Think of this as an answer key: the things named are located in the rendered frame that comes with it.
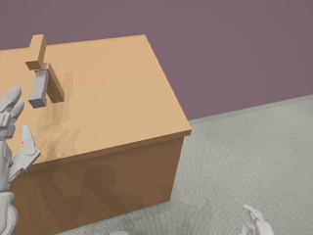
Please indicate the tap lever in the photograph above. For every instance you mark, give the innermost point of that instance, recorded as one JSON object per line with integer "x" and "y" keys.
{"x": 37, "y": 98}

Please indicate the right robot hand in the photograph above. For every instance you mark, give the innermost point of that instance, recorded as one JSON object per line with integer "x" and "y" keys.
{"x": 261, "y": 227}

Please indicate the counter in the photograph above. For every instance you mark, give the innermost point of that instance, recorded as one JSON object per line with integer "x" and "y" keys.
{"x": 110, "y": 136}

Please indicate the left robot hand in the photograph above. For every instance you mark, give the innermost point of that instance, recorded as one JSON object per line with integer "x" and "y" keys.
{"x": 11, "y": 107}

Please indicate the robot left forearm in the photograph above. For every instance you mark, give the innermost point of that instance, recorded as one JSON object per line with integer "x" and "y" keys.
{"x": 9, "y": 216}

